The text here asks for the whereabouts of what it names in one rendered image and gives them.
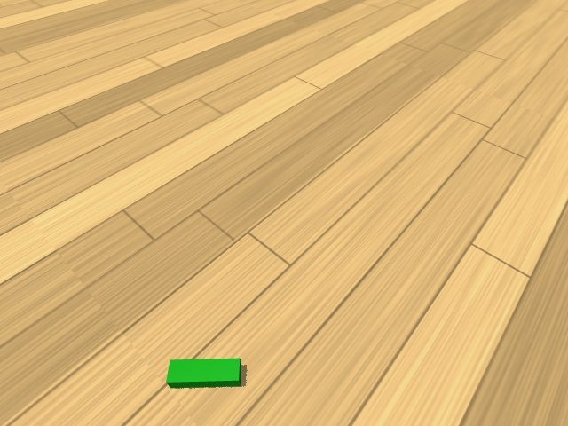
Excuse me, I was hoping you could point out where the carton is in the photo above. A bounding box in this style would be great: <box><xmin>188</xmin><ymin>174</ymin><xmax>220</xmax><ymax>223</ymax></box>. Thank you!
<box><xmin>166</xmin><ymin>359</ymin><xmax>241</xmax><ymax>388</ymax></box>

